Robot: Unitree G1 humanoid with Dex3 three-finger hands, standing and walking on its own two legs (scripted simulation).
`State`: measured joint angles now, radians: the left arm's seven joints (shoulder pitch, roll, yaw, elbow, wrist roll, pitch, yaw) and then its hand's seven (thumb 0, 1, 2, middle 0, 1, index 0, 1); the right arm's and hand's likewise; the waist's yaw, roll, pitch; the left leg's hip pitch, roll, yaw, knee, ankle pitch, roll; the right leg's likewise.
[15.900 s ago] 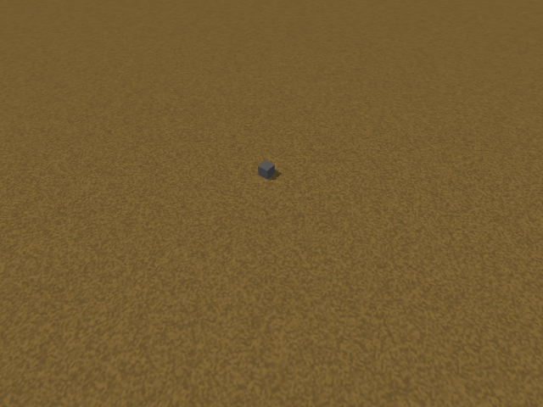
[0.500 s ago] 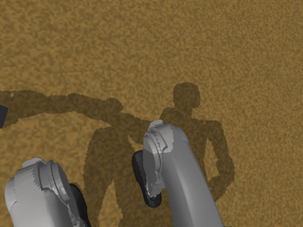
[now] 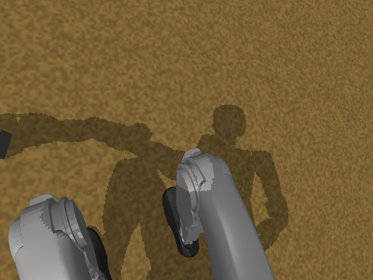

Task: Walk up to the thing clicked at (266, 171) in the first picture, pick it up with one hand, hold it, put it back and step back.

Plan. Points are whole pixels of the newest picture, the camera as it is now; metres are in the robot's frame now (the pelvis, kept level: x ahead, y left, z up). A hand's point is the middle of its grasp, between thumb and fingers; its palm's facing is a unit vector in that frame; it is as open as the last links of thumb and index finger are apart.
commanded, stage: rise first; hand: left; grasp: from above
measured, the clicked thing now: out of the picture +0.46 +0.32 -0.30
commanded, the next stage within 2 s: approach in 0.22 s
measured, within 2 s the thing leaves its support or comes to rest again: neither
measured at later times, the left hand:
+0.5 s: hand out of the picture +0.44 +0.33 -0.19, palm faces -0.09 -0.44 -0.89, open 12.2 cm
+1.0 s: hand out of the picture +0.47 +0.29 -0.22, palm faces -0.07 -0.43 -0.90, open 12.5 cm
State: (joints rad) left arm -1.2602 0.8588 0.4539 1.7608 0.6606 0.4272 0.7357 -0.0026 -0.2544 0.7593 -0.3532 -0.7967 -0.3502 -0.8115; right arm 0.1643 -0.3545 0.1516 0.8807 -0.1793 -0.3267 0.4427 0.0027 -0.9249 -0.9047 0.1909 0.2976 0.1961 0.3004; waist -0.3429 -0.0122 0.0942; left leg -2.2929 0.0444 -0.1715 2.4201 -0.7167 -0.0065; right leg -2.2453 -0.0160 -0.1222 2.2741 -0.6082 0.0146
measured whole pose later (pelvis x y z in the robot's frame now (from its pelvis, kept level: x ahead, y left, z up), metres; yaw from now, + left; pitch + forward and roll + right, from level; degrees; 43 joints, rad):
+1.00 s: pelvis +0.00 +0.00 +0.00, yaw -2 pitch +31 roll -11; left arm -1.36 0.96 0.43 1.80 0.60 0.45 0.80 0.00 -0.28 0.79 -0.35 -0.79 -0.34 -0.81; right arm 0.15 -0.39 0.24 0.82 -0.21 -0.32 0.47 0.00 -0.92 -0.90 0.19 0.30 0.20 0.30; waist -0.44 -0.05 0.22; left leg -2.29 0.05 -0.22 2.45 -0.73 -0.02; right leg -2.24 0.00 -0.16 2.28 -0.60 0.01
